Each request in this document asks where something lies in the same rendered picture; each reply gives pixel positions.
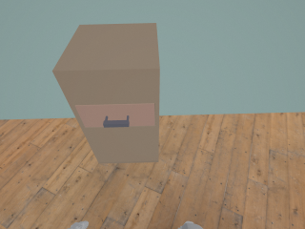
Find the cabinet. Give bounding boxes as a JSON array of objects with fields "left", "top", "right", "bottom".
[{"left": 52, "top": 23, "right": 160, "bottom": 164}]

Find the handle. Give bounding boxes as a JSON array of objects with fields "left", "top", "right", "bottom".
[{"left": 103, "top": 115, "right": 130, "bottom": 128}]

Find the drawer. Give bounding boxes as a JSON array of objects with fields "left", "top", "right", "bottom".
[{"left": 75, "top": 103, "right": 155, "bottom": 128}]

